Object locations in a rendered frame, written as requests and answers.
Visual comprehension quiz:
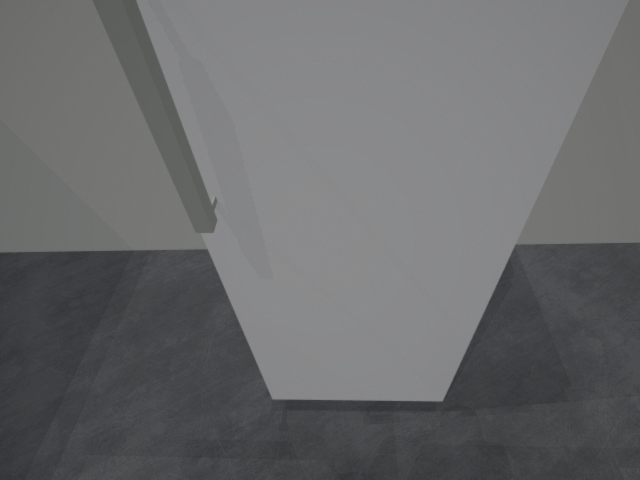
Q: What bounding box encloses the fridge door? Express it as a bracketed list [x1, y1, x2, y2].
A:
[136, 0, 629, 402]

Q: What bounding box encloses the handle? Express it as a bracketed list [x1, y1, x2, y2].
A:
[92, 0, 217, 233]

